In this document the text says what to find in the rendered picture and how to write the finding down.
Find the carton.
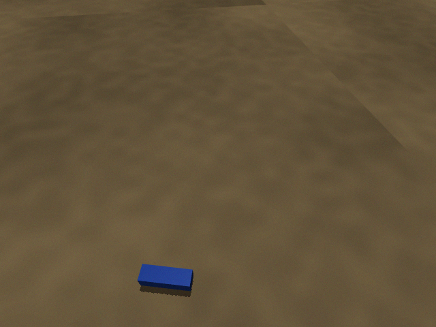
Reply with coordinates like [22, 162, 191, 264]
[138, 264, 193, 291]

